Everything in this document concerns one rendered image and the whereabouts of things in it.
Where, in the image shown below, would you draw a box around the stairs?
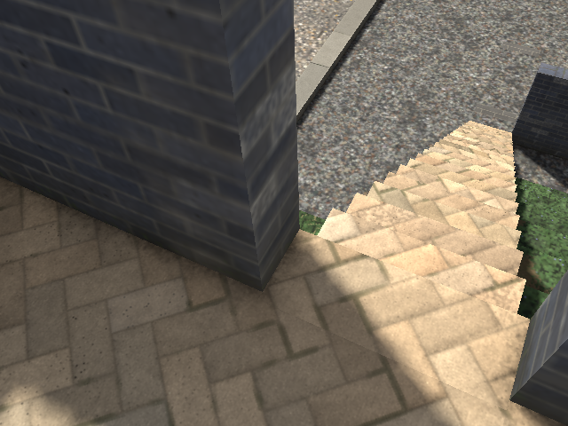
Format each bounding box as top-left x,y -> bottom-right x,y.
317,121 -> 526,314

